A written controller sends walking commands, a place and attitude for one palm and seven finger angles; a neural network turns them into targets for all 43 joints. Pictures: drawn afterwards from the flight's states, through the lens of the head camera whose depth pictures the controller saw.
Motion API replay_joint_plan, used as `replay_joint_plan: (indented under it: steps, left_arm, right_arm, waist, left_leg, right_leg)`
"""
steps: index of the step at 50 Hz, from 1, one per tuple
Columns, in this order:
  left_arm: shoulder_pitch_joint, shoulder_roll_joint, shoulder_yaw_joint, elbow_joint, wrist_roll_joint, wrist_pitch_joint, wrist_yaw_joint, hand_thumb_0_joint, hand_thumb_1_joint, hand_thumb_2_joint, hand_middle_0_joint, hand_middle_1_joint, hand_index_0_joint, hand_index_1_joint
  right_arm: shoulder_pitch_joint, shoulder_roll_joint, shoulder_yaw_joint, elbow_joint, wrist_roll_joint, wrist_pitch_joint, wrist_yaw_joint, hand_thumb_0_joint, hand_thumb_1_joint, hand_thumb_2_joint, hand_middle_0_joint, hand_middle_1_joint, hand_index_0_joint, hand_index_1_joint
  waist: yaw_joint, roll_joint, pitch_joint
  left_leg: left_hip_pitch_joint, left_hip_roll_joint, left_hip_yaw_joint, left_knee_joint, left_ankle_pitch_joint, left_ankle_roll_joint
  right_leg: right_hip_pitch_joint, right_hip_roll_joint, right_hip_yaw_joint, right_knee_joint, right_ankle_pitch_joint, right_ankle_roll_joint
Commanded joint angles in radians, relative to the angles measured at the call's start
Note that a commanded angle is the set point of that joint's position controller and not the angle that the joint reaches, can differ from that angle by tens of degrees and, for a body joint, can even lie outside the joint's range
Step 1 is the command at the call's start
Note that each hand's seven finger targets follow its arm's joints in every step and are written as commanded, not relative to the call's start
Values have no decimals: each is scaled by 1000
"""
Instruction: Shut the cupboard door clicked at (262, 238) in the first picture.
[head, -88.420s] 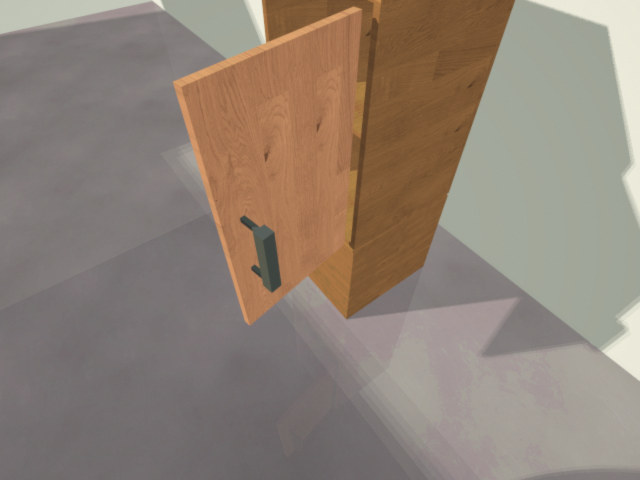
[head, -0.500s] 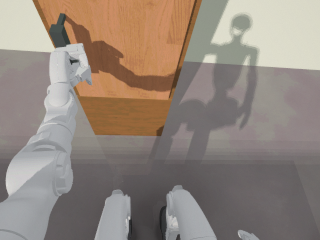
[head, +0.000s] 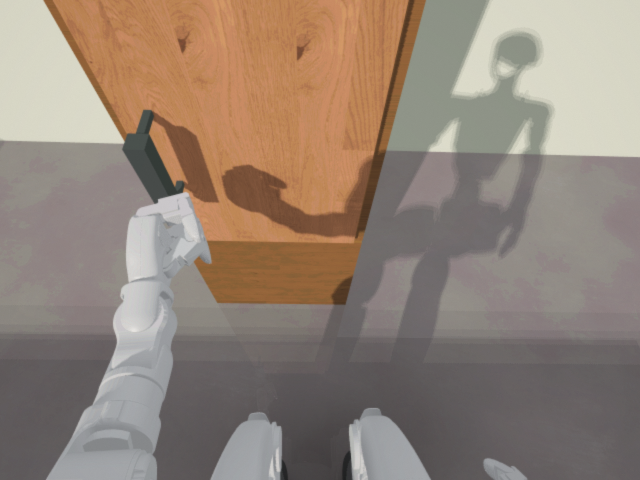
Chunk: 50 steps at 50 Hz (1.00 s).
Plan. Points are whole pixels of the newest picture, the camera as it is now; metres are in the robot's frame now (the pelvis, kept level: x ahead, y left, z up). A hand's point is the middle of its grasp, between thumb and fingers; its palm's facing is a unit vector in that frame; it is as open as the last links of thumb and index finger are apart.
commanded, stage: pull the fist back off the door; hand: left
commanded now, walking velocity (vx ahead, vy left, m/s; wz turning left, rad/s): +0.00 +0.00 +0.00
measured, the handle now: (161, 169) +0.52 +0.22 +0.02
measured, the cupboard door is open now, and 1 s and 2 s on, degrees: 0 0 0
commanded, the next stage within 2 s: draw the hand back to the body in 0.08 s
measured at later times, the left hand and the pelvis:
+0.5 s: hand (164, 260) +0.34 +0.16 +0.09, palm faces +0.08 -1.00 -0.05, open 3.1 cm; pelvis +0.03 -0.02 +0.04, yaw +2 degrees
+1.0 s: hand (23, 298) +0.27 +0.22 +0.18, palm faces +0.30 -0.90 -0.32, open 3.4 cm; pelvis +0.04 -0.01 +0.10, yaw +2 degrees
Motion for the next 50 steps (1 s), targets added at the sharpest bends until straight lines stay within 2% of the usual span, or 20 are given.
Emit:
replay_joint_plan:
  steps: [1,3,4,6,9,12,14,19,22,30,35,36,37,38,39,42,45,47,49,50]
  left_arm:
    - [-156,71,-50,-325,-17,-64,-12,0,900,900,-1300,-1500,-1300,-1500]
    - [-196,70,-58,-334,-12,-67,-12,0,900,900,-1300,-1500,-1300,-1500]
    - [-210,94,-42,-367,-9,-77,-9,0,900,900,-1300,-1500,-1300,-1500]
    - [-209,56,-76,-357,-3,-85,-14,0,900,900,-1300,-1500,-1300,-1500]
    - [-240,61,-85,-358,1,-87,-23,0,900,900,-1300,-1500,-1300,-1500]
    - [-142,97,-47,-448,-12,-64,-32,0,900,900,-1300,-1500,-1300,-1500]
    - [-44,137,-20,-513,-28,-20,-41,0,900,900,-1300,-1500,-1300,-1500]
    - [116,147,5,-587,-69,83,-64,0,900,900,-1300,-1500,-1300,-1500]
    - [144,131,-4,-606,-87,99,-82,0,900,900,-1300,-1500,-1300,-1500]
    - [290,180,33,-726,-140,116,-155,0,900,900,-1300,-1500,-1300,-1500]
    - [388,217,83,-822,-166,154,-165,0,900,900,-1163,-1350,-1163,-1350]
    - [378,345,81,-820,-9,223,-50,0,900,900,-1135,-1320,-1135,-1320]
    - [404,262,33,-862,2,270,5,0,900,900,-1107,-1290,-1107,-1290]
    - [440,247,16,-879,20,303,41,0,900,900,-1080,-1260,-1080,-1260]
    - [453,276,39,-904,29,328,71,0,900,900,-1053,-1230,-1053,-1230]
    - [496,261,23,-983,47,372,115,0,900,900,-970,-1140,-970,-1140]
    - [516,264,35,-998,55,403,136,0,900,900,-887,-1050,-887,-1050]
    - [526,259,41,-1019,59,414,140,0,900,900,-832,-990,-832,-990]
    - [539,274,59,-1037,62,421,144,0,900,900,-777,-930,-777,-930]
    - [546,264,59,-1061,62,422,143,0,900,900,-750,-900,-750,-900]
  right_arm:
    - [28,-140,-66,-108,2,-23,-12,0,-900,-900,200,300,200,300]
    - [12,-137,-65,-102,-1,-23,-19,0,-900,-900,200,300,200,300]
    - [10,-137,-67,-104,-2,-26,-25,0,-900,-900,200,300,200,300]
    - [-12,-129,-64,-99,-6,-30,-26,0,-900,-900,200,300,200,300]
    - [-23,-133,-65,-99,-7,-35,-31,0,-900,-900,200,300,200,300]
    - [-46,-130,-67,-130,0,-30,-30,0,-900,-900,200,300,200,300]
    - [-46,-128,-62,-161,12,-22,-35,0,-900,-900,200,300,200,300]
    - [-58,-111,-44,-199,34,-15,-55,0,-900,-900,200,300,200,300]
    - [-73,-109,-36,-200,39,-27,-65,0,-900,-900,200,300,200,300]
    - [-106,-115,-25,-220,50,-78,-78,0,-900,-900,200,300,200,300]
    - [-120,-112,-19,-241,57,-105,-85,0,-900,-900,200,300,200,300]
    - [-149,-98,-31,-232,56,-75,-105,0,-900,-900,200,300,200,300]
    - [-151,-81,-20,-256,53,-66,-114,0,-900,-900,200,300,200,300]
    - [-156,-82,-18,-253,55,-61,-119,0,-900,-900,200,300,200,300]
    - [-159,-86,-17,-250,53,-58,-128,0,-900,-900,200,300,200,300]
    - [-185,-81,-4,-243,52,-62,-138,0,-900,-900,200,300,200,300]
    - [-202,-84,4,-224,48,-76,-143,0,-900,-900,200,300,200,300]
    - [-210,-82,7,-215,46,-86,-142,0,-900,-900,200,300,200,300]
    - [-216,-85,9,-204,43,-98,-141,0,-900,-900,200,300,200,300]
    - [-220,-81,11,-203,42,-104,-139,0,-900,-900,200,300,200,300]
  waist:
    - [3,-8,-399]
    - [-12,-26,-357]
    - [-5,-10,-365]
    - [-4,21,-375]
    - [-8,24,-393]
    - [47,60,-516]
    - [67,42,-537]
    - [62,-67,-392]
    - [48,-83,-279]
    - [65,-19,-203]
    - [83,-23,-171]
    - [111,-15,-193]
    - [87,-16,-143]
    - [92,-1,-99]
    - [91,-37,-98]
    - [95,-8,-71]
    - [98,-27,-10]
    - [103,7,19]
    - [107,-25,42]
    - [111,-2,26]
  left_leg:
    - [334,7,-59,-159,406,-22]
    - [301,3,-57,-149,358,-18]
    - [310,0,-58,-140,376,-18]
    - [334,-2,-62,-134,381,-24]
    - [340,-6,-70,-118,387,-23]
    - [422,-10,-61,-141,455,-28]
    - [446,-11,-62,-176,498,-26]
    - [385,-16,-33,-260,412,-7]
    - [384,-15,-30,-306,333,-6]
    - [477,-23,-30,-394,294,-3]
    - [525,-24,-31,-447,301,-4]
    - [570,-20,-27,-497,304,-3]
    - [587,-20,-22,-522,290,-1]
    - [614,-16,-20,-546,286,0]
    - [629,-13,-21,-556,299,4]
    - [731,-9,-23,-622,331,4]
    - [792,-5,-28,-680,355,5]
    - [841,-1,-32,-717,367,1]
    - [862,1,-36,-746,377,1]
    - [891,1,-36,-758,403,0]
  right_leg:
    - [277,-5,3,-138,385,-7]
    - [268,-8,10,-141,367,-4]
    - [267,-8,13,-131,380,-8]
    - [244,-12,7,-122,372,-10]
    - [232,-11,10,-111,372,-12]
    - [331,-13,16,-122,434,-14]
    - [417,-7,16,-146,475,-14]
    - [571,-10,32,-253,498,1]
    - [563,-16,34,-312,427,8]
    - [625,-24,52,-415,344,6]
    - [677,-23,48,-460,334,7]
    - [717,-64,106,-524,328,2]
    - [721,-71,101,-554,306,11]
    - [722,-67,85,-575,290,9]
    - [754,-68,85,-597,311,13]
    - [789,-58,47,-633,323,4]
    - [816,-50,30,-679,335,2]
    - [825,-44,19,-704,335,-2]
    - [852,-42,14,-732,336,-3]
    - [872,-42,13,-735,361,-4]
